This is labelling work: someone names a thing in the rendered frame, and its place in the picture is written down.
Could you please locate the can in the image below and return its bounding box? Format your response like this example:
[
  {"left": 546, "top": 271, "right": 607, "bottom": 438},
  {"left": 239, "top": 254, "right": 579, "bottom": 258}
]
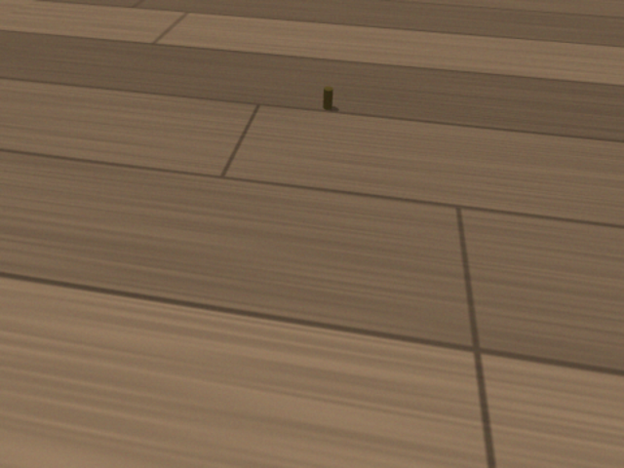
[{"left": 323, "top": 87, "right": 332, "bottom": 110}]

